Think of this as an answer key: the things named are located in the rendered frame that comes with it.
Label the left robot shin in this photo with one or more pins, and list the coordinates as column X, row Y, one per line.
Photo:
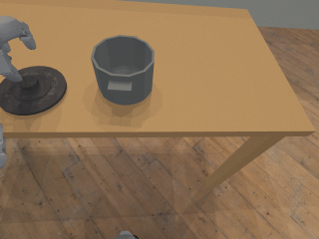
column 126, row 233

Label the knob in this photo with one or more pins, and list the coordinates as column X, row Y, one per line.
column 29, row 83

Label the pot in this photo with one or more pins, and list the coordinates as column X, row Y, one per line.
column 124, row 69

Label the lid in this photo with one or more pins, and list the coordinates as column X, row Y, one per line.
column 52, row 87

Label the table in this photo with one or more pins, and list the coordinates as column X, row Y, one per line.
column 214, row 76

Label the robot left hand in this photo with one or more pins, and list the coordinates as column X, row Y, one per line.
column 11, row 28

